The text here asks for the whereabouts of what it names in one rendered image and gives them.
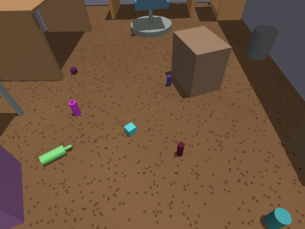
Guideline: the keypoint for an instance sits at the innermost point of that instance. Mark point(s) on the office chair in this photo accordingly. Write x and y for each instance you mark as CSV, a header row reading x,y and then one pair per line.
x,y
151,26

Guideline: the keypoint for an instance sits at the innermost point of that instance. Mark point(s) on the bookshelf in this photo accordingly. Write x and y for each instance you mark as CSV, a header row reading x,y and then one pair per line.
x,y
227,9

